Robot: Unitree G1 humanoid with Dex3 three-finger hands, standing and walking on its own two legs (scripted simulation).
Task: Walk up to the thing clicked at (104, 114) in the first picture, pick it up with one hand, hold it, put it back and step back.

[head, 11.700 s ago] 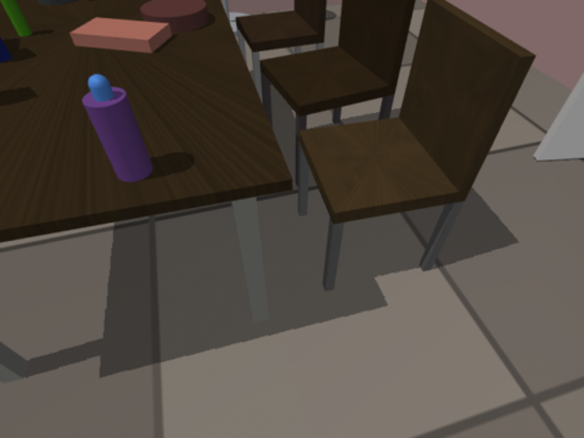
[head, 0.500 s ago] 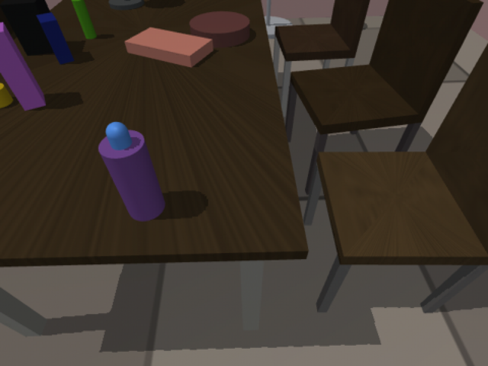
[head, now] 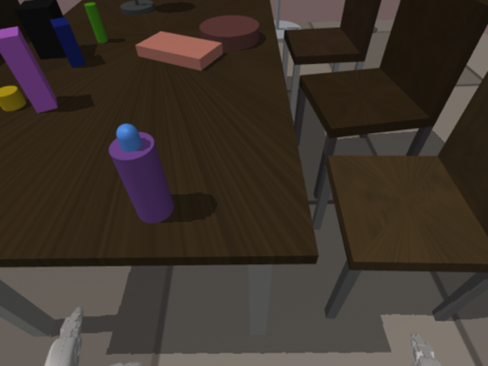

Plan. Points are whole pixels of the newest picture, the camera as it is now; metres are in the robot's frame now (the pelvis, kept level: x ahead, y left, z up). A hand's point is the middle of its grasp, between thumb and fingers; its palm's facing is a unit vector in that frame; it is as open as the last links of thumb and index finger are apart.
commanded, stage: rise first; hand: left
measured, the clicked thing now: (142, 173) +0.45 +0.22 +0.09
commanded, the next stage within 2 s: go down in 1.34 s
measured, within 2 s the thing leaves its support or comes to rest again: neither
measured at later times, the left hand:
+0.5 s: hand (71, 334) +0.18 +0.26 +0.04, palm faces +0.27 -0.89 -0.37, open 17.5 cm
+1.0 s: hand (43, 330) +0.17 +0.26 +0.11, palm faces +0.33 -0.84 -0.43, open 17.6 cm
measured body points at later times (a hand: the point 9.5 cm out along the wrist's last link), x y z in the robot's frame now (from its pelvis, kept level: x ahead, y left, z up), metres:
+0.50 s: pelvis +0.00 +0.01 +0.00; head +0.00 +0.00 +0.45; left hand +0.16 +0.30 +0.07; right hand +0.16 -0.25 -0.09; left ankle -0.05 +0.14 -0.74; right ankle +0.03 -0.14 -0.74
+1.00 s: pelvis -0.01 +0.00 +0.00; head -0.01 -0.02 +0.45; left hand +0.14 +0.30 +0.13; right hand +0.16 -0.26 -0.09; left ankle -0.05 +0.14 -0.74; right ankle +0.03 -0.14 -0.74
